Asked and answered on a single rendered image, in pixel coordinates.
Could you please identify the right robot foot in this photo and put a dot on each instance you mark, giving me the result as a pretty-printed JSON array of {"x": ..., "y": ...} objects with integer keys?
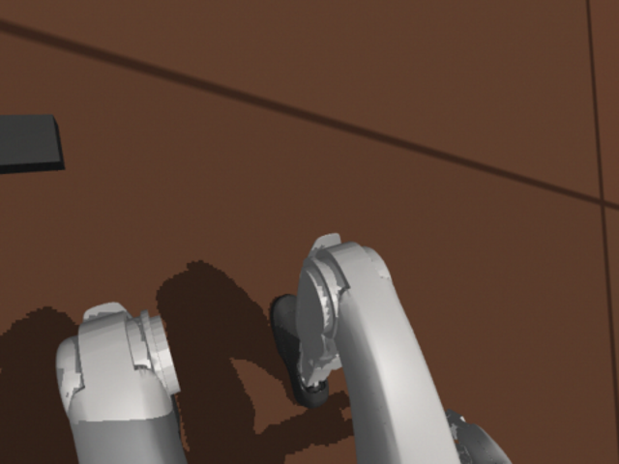
[{"x": 288, "y": 344}]

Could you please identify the right robot hand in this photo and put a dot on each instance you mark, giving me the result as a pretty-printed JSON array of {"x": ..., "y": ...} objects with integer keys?
[{"x": 475, "y": 445}]

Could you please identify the small box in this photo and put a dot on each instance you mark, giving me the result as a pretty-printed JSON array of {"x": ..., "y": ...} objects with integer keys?
[{"x": 30, "y": 143}]

